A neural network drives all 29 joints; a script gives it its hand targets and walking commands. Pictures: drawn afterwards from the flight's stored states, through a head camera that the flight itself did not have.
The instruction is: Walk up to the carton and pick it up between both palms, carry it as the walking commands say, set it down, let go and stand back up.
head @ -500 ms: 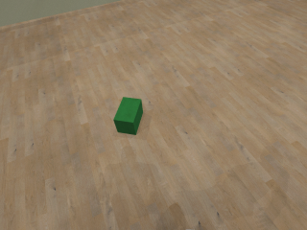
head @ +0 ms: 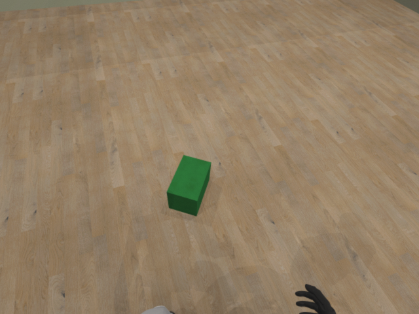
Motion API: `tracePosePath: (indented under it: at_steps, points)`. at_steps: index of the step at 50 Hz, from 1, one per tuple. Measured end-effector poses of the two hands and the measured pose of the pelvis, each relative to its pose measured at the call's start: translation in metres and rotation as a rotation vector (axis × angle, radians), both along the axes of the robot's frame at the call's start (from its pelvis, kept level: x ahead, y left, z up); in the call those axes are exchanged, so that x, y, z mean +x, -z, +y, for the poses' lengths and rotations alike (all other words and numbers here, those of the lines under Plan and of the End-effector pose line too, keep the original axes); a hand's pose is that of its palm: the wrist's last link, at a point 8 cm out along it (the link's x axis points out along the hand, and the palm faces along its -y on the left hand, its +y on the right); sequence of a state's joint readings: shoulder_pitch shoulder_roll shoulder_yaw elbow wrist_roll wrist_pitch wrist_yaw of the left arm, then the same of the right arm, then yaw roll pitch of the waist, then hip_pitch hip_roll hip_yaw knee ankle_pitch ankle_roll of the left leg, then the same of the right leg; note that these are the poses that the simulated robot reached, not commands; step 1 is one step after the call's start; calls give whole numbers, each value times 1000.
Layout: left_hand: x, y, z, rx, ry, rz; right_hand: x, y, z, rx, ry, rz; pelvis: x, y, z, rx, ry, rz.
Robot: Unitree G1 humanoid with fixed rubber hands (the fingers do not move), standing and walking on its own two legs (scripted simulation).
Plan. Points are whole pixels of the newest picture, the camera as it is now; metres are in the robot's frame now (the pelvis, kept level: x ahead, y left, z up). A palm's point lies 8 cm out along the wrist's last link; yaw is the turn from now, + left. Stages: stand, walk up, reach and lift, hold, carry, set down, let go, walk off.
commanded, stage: walk up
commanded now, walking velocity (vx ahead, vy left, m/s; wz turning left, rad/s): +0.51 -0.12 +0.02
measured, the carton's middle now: (189, 185) +0.78 +0.10 -0.68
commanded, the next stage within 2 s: none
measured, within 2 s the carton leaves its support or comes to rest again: neither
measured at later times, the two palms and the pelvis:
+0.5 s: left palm (145, 200) +0.39 +0.18 -0.12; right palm out of the picture +0.14 -0.27 -0.14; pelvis +0.23 -0.05 +0.00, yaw +1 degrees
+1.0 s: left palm (106, 238) +0.29 +0.25 -0.13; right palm (295, 188) +0.45 -0.22 -0.12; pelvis +0.35 +0.01 +0.01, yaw +1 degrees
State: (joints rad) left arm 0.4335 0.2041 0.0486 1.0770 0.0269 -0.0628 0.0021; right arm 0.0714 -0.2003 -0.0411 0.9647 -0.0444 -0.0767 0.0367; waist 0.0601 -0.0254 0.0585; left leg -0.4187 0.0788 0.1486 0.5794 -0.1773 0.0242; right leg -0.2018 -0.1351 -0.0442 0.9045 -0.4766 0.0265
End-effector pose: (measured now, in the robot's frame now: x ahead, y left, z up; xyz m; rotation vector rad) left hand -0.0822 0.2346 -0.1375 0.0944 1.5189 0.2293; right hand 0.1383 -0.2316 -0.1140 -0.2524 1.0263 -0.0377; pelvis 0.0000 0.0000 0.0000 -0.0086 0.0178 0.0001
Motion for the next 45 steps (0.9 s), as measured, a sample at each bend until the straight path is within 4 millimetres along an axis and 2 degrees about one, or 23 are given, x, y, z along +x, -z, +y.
tracePosePath:
  at_steps: [3, 6, 9, 12, 14, 17, 22, 24, 25, 27, 31, 34, 39, 42, 45]
  points:
    - [89, -2, 22, 6, 69, -140, -30, -10, -10, -46, 86, 103, 26, -11, 7, -10, -3, -4]
    - [170, -10, 31, 1, 117, -256, -63, -19, -15, -75, 161, 215, 53, -21, 10, -17, -15, -9]
    - [234, -17, 30, -13, 152, -331, -87, -25, -14, -80, 220, 305, 79, -25, 11, -22, -19, -16]
    - [290, -24, 21, -29, 181, -387, -97, -28, -10, -71, 266, 374, 104, -27, 8, -22, -21, -23]
    - [324, -27, 10, -43, 199, -418, -97, -27, -8, -58, 288, 408, 122, -27, 3, -21, -23, -27]
    - [373, -31, -11, -63, 227, -457, -83, -23, -9, -34, 309, 441, 149, -25, -7, -15, -24, -32]
    - [447, -31, -49, -43, 269, -509, -41, 2, -24, 11, 326, 492, 204, -11, -31, 10, -12, -26]
    - [466, -24, -57, -1, 262, -525, -18, 20, -35, 27, 313, 512, 227, 1, -44, 27, -18, -22]
    - [468, -22, -59, 16, 253, -513, -2, 26, -41, 32, 301, 509, 234, 4, -48, 24, -18, -18]
    - [456, -24, -56, 50, 213, -457, 36, 32, -52, 35, 274, 472, 246, 1, -52, 33, -27, -14]
    - [408, -38, -39, 124, 117, -303, 114, 29, -66, 44, 198, 379, 267, -13, -56, 53, -31, -17]
    - [375, -47, -30, 149, 63, -215, 161, 25, -68, 51, 145, 327, 279, -20, -55, 65, -26, -18]
    - [341, -53, -24, 149, 6, -120, 222, 17, -55, 66, 88, 250, 299, -26, -45, 70, -19, -13]
    - [336, -52, -19, 131, -14, -90, 253, 10, -40, 75, 58, 207, 310, -28, -35, 66, -17, -8]
    - [342, -44, -10, 101, -27, -76, 280, 4, -20, 76, 38, 168, 323, -27, -21, 53, -16, -4]
